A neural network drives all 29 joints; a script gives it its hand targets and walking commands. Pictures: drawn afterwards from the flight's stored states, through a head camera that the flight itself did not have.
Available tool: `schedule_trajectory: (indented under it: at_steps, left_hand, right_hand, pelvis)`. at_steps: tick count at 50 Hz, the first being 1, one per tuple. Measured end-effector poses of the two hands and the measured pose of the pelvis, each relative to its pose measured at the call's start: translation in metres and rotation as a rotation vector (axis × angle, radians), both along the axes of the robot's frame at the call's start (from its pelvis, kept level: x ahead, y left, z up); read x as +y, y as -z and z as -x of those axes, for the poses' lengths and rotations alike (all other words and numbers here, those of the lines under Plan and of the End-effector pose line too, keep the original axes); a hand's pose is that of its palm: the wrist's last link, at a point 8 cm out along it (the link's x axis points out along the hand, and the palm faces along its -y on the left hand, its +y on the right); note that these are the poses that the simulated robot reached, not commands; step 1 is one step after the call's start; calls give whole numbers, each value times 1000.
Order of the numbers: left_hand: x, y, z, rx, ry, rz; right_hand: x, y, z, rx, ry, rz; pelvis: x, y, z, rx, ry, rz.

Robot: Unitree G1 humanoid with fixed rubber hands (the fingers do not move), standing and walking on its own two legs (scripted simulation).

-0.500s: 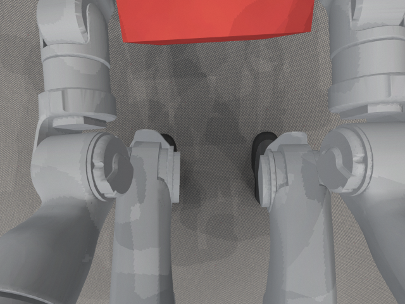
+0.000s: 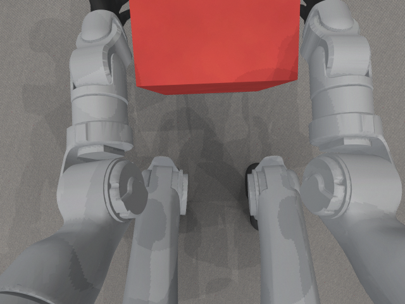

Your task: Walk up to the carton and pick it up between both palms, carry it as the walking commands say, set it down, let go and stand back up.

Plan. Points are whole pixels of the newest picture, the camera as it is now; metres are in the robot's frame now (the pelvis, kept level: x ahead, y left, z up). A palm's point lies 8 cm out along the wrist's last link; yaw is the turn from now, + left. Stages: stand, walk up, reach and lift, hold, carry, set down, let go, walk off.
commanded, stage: reach and lift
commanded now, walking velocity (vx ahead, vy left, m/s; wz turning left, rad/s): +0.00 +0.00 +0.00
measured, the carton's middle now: (211, 24) +0.56 +0.01 -0.17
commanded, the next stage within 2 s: none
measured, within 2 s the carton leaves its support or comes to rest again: neither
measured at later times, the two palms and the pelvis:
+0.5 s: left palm (78, 11) +0.52 +0.16 -0.02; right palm (345, 1) +0.52 -0.14 -0.02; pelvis +0.03 +0.00 +0.06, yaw -1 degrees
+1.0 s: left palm out of the picture +0.50 +0.15 +0.07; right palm out of the picture +0.50 -0.15 +0.06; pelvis +0.04 +0.00 +0.12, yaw -1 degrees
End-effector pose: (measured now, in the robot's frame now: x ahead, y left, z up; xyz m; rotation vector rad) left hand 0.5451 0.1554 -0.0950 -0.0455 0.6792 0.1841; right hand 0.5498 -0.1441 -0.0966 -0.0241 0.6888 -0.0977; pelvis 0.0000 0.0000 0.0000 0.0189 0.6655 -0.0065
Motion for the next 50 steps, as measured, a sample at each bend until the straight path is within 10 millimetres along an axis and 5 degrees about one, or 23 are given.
schedule_trajectory:
  at_steps: [12, 24, 34, 50]
  left_hand:
    - [-1, -66, 13, 26, 14, -30]
    - [4, -77, 28, 30, -6, 8]
    - [4, -120, 28, 20, 0, 7]
    - [-9, -165, 49, 17, 2, -3]
  right_hand:
    - [-1, -56, 18, 26, 9, -23]
    - [4, -74, 30, 32, 16, -19]
    - [4, -117, 32, 23, 26, -20]
    - [-9, -158, 54, 20, 32, -36]
  pelvis:
    - [-1, -30, -20, 129, 9, -4]
    - [-1, -57, -25, 146, 7, 4]
    - [3, -80, -36, 115, 5, 11]
    - [-2, -123, -41, 77, 18, -1]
